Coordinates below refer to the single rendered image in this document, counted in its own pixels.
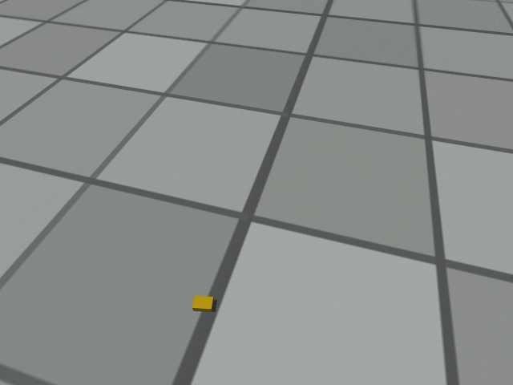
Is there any small box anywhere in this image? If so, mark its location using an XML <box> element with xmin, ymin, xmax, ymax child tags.
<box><xmin>192</xmin><ymin>296</ymin><xmax>214</xmax><ymax>312</ymax></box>

